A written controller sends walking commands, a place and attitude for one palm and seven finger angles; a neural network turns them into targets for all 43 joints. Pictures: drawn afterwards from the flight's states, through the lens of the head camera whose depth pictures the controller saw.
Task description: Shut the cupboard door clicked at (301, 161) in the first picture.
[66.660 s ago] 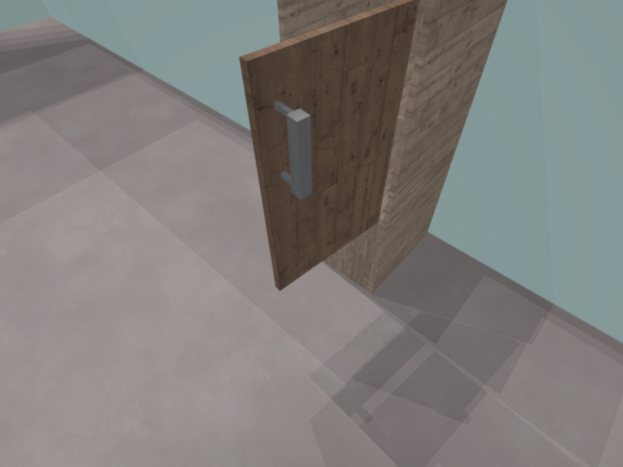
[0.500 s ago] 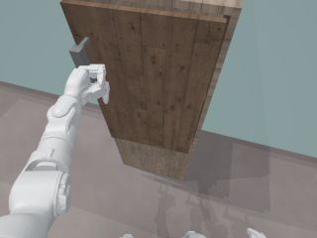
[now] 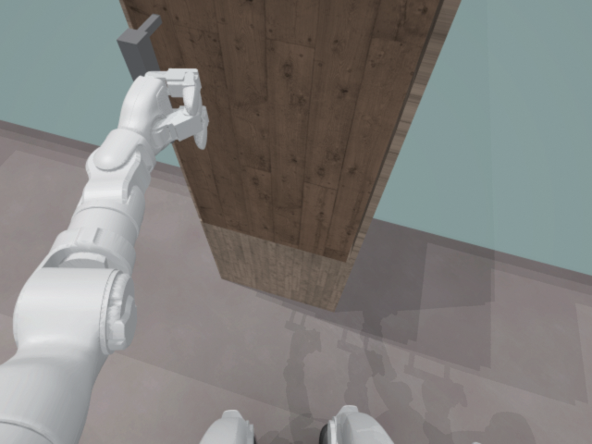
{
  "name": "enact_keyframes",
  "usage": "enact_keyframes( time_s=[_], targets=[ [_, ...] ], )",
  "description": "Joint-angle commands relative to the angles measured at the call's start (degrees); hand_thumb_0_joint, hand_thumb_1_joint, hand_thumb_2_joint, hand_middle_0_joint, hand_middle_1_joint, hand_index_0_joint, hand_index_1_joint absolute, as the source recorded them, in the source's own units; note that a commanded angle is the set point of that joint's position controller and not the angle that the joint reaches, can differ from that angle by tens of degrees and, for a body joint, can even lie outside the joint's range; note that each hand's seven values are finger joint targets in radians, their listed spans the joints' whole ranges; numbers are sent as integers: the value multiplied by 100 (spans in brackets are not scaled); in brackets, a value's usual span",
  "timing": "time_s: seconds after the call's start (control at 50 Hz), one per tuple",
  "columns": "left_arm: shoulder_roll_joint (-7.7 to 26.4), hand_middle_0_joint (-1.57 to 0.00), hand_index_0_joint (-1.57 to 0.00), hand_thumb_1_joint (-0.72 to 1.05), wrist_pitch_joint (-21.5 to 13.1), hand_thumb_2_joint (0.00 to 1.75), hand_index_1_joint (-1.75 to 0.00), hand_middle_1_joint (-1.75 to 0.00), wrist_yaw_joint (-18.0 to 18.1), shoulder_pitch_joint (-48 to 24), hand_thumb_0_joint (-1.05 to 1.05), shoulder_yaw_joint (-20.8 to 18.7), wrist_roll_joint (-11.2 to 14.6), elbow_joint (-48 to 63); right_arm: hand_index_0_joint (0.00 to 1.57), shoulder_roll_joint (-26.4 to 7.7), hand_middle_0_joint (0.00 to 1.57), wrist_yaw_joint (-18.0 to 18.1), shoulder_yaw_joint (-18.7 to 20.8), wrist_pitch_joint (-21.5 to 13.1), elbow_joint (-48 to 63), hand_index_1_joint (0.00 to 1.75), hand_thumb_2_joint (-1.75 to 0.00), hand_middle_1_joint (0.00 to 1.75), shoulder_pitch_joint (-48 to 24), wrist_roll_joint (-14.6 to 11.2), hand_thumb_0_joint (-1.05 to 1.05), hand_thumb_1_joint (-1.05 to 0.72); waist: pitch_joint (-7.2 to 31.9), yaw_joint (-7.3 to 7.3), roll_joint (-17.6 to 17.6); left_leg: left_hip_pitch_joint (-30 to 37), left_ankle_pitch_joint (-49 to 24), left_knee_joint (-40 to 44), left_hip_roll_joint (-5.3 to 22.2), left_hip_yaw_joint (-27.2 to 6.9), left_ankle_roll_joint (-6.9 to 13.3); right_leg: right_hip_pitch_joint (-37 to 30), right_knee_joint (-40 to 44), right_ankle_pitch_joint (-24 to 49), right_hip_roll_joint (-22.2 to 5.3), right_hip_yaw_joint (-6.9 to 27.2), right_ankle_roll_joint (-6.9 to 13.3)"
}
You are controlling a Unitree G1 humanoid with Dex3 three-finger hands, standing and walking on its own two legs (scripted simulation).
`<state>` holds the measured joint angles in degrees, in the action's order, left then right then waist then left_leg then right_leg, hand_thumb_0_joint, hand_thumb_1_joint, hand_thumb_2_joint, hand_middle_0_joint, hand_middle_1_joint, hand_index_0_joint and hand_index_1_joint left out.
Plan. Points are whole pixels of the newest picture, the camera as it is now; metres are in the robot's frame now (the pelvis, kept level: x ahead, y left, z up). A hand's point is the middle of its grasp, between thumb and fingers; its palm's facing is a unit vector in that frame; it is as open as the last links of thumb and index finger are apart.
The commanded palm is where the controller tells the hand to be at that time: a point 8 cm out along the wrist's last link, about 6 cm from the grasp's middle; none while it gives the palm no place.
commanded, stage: pull the fist back off the door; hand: left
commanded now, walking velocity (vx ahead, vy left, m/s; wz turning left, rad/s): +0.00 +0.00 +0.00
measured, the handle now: (161, 82) +0.57 +0.17 +0.13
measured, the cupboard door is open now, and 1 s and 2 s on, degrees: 0 0 0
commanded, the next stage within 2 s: draw the hand back to the body in 0.82 s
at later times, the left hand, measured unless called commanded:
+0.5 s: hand (210, 125) +0.50 +0.09 +0.12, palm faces +0.00 -1.00 -0.01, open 3.1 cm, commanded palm +0.45 +0.15 +0.14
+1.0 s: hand (195, 157) +0.43 +0.10 +0.14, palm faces -0.03 -1.00 +0.00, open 3.1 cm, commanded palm +0.39 +0.16 +0.14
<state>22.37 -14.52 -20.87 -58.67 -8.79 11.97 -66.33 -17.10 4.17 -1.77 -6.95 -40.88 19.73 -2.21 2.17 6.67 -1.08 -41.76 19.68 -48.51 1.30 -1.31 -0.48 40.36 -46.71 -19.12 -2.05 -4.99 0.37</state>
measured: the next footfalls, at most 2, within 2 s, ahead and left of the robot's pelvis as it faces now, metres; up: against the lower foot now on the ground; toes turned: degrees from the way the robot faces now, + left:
none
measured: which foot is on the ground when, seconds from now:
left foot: down 0.00-1.00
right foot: down 0.00-1.00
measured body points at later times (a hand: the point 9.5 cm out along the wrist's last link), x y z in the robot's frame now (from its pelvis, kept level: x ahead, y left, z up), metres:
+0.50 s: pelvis +0.04 -0.01 +0.02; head +0.09 -0.03 +0.46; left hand +0.49 +0.15 +0.13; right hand +0.03 -0.27 -0.11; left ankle +0.04 +0.12 -0.70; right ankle +0.04 -0.12 -0.70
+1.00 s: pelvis +0.06 +0.00 +0.02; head +0.07 -0.02 +0.47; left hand +0.43 +0.16 +0.14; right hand +0.23 -0.23 -0.06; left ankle +0.04 +0.12 -0.70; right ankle +0.04 -0.12 -0.70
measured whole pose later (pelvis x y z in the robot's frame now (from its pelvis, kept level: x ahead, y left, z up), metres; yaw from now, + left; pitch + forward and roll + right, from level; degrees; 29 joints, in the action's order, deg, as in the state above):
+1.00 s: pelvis +0.06 +0.00 +0.02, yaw -1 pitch +5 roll +0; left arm 7.4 -6.1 -1.4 -21.0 -3.8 8.4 -24.6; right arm -12.6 1.4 -1.9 -1.7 -32.5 10.3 -2.1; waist 3.6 0.0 -2.1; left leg -21.6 21.4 -38.5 1.4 0.7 -0.6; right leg 21.7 -38.2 -20.9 -1.6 -3.2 0.0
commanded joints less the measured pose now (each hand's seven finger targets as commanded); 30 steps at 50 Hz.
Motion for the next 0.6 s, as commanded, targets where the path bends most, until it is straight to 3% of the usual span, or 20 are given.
enact_keyframes(
  time_s=[0.0,0.02,0.06,0.08,0.1,0.14,0.16,0.2,0.22,0.24,0.3,0.38,0.5,0.54,0.58],
  targets=[
    [-111,-130,-130,90,-116,90,-150,-150,2217,-3582,0,-565,14,1307,20,-679,20,-136,345,-310,420,30,-90,30,583,159,0,-90,2148,493,-59,1336,756,898,-142,-219,99,-192,838,-296,292,223,-81],
    [122,-130,-130,90,-194,90,-150,-150,2516,-3437,0,-621,-275,1167,20,-719,20,-191,352,-289,386,30,-90,30,687,219,0,-90,2181,519,205,1244,688,855,-159,-231,127,-252,784,-283,301,185,-87],
    [305,-130,-130,90,-366,90,-150,-150,2727,-3514,0,-314,-949,1093,20,-738,20,-343,357,-223,409,30,-90,30,781,310,0,-90,2296,603,-145,1254,565,760,-188,-139,158,-123,733,-229,263,249,-63],
    [312,-130,-130,90,-453,90,-150,-150,2712,-3563,0,-176,-1143,1088,20,-729,20,-394,351,-199,434,30,-90,30,775,332,0,-90,2331,600,-323,1290,507,727,-208,-109,163,-121,731,-178,254,283,-35],
    [595,-130,-130,90,-545,90,-150,-150,2662,-3589,0,-339,-1218,1066,20,-753,20,-414,371,-170,456,30,-90,30,776,334,0,-90,2427,554,-351,1347,426,708,-194,-111,159,-194,720,-126,258,306,-3],
    [953,-130,-130,90,-664,90,-150,-150,2482,-3398,0,-769,-1012,1049,20,-781,20,-394,372,-108,602,30,-90,30,739,309,0,-90,2764,356,-205,1361,102,722,-199,-67,155,-665,724,122,289,371,22],
    [961,-130,-130,90,-700,90,-150,-150,2381,-3201,0,-855,-900,1065,20,-761,20,-384,376,-84,671,30,-90,30,688,289,0,-90,2900,278,-182,1361,-18,729,-199,11,157,-899,756,260,296,413,20],
    [1048,-130,-130,90,-716,90,-150,-150,2263,-2679,0,-1058,-804,963,20,-716,20,-386,366,-31,765,30,-90,30,688,264,0,-90,2781,119,93,1099,-154,767,-196,133,171,-1316,784,515,319,448,7],
    [1307,-130,-130,90,-744,90,-150,-150,2256,-2296,0,-1358,-787,918,20,-722,20,-371,376,14,817,30,-90,30,728,265,0,-90,2750,1,255,956,-260,785,-203,180,193,-1553,781,673,328,464,-1],
    [1293,-130,-130,90,-781,90,-150,-150,2230,-2074,0,-1359,-794,1130,20,-693,20,-372,381,61,896,30,-90,30,696,245,0,-90,2791,-59,335,912,-383,815,-195,250,200,-1763,781,906,322,501,-16],
    [1021,-130,-130,90,-835,90,-150,-150,2165,-1301,0,-1343,-695,1814,20,-627,20,-387,463,174,1054,30,-90,30,628,201,0,-90,2839,-233,447,1080,-741,901,-202,400,211,-2215,849,1467,349,500,-18],
    [275,-130,-130,90,-684,90,-150,-150,1975,-513,0,-768,-526,2629,20,-577,20,-385,526,257,1107,30,-90,30,495,106,0,-90,2419,-183,393,1506,-1067,1018,-184,481,226,-2200,1012,1927,390,436,-19],
    [-128,-130,-130,90,-412,90,-150,-150,1824,38,0,-404,-289,3797,20,-500,20,-277,531,224,1081,30,-90,30,209,21,0,-90,2185,-248,168,2103,-1338,1172,-193,462,233,-2271,1183,2145,364,375,-5],
    [-271,-130,-130,90,-405,90,-150,-150,1853,243,0,-261,-296,4355,20,-452,20,-257,538,177,1101,30,-90,30,79,15,0,-90,2342,-311,-211,2438,-1716,1153,-183,452,220,-2295,1102,2434,350,339,22],
    [-540,-130,-130,90,-312,90,-150,-150,1885,637,0,-46,-288,4549,20,-421,20,-260,521,143,1105,30,-90,30,-33,5,0,-90,2200,-307,-3,2561,-1850,1175,-151,394,203,-2240,1093,2483,354,262,24]
  ],
)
